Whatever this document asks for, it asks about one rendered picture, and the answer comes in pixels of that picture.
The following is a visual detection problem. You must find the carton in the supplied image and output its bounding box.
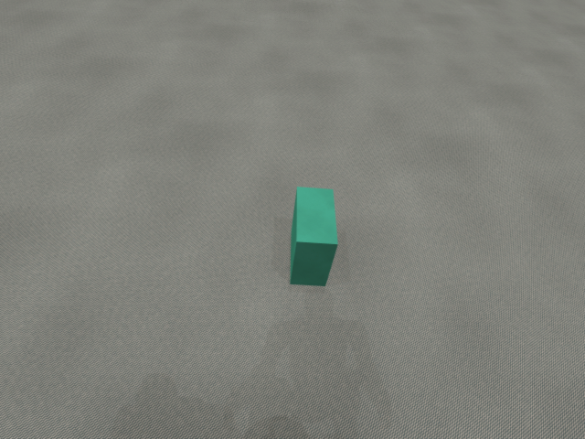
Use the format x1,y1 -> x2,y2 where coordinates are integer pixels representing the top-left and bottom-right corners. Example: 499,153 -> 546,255
290,187 -> 338,286

